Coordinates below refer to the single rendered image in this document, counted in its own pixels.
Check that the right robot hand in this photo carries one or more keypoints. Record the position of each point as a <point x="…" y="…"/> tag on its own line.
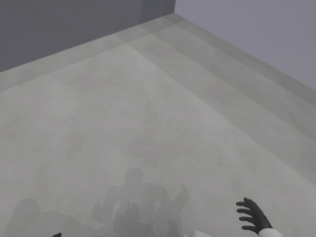
<point x="258" y="218"/>

